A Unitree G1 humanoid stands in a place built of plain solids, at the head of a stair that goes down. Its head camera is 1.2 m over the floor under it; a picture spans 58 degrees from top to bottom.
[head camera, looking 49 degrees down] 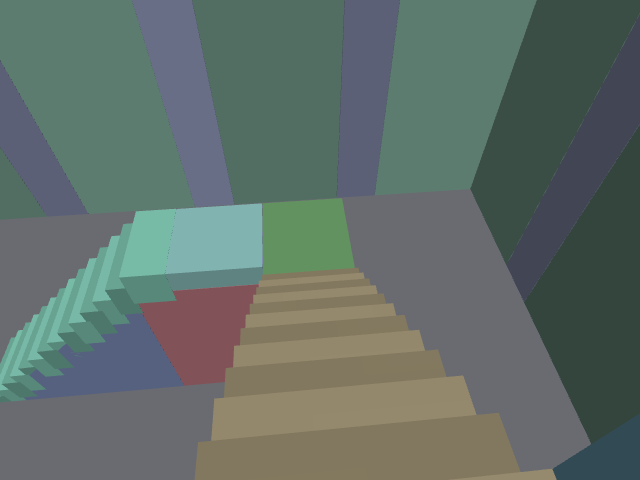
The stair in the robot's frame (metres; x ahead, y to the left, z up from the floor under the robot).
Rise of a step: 0.19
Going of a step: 0.21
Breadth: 0.94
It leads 5 degrees to the left of straight ahead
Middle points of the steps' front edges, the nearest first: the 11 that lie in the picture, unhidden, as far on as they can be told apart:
0.44 -0.10 -0.19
0.65 -0.08 -0.39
0.86 -0.06 -0.58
1.06 -0.04 -0.77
1.27 -0.02 -0.97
1.47 0.00 -1.16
1.68 0.02 -1.36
1.89 0.04 -1.55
2.09 0.06 -1.75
2.30 0.08 -1.94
2.50 0.10 -2.14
